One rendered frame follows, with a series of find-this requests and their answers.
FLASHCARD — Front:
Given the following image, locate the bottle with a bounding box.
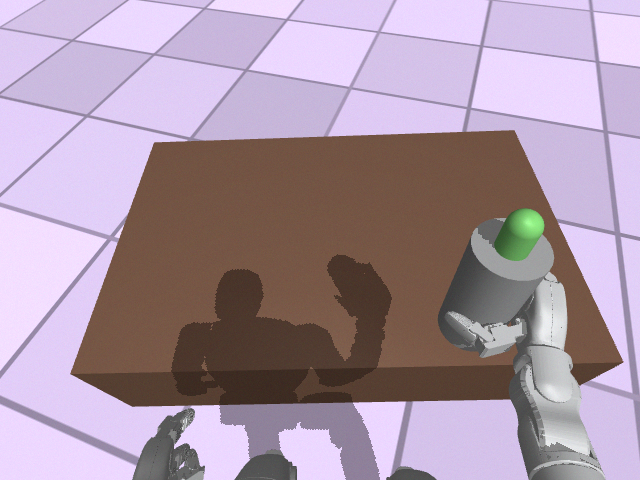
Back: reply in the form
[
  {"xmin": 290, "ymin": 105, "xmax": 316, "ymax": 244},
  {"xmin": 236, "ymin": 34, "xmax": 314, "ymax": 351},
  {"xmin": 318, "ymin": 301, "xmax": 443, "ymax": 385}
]
[{"xmin": 438, "ymin": 208, "xmax": 554, "ymax": 352}]

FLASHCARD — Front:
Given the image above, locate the left robot hand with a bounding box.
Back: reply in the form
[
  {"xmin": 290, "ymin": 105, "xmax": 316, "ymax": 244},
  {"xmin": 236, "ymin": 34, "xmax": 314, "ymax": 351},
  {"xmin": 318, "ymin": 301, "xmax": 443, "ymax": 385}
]
[{"xmin": 132, "ymin": 408, "xmax": 205, "ymax": 480}]

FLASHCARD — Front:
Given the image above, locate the right robot arm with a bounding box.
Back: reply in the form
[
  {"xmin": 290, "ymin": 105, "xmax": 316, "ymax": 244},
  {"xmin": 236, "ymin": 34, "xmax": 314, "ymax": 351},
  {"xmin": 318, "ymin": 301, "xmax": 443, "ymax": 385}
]
[{"xmin": 509, "ymin": 344, "xmax": 605, "ymax": 480}]

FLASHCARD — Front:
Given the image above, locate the right robot hand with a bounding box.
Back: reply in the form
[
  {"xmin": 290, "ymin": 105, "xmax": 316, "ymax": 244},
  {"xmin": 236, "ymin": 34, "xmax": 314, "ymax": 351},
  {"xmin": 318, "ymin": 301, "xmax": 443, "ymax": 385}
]
[{"xmin": 445, "ymin": 272, "xmax": 567, "ymax": 358}]

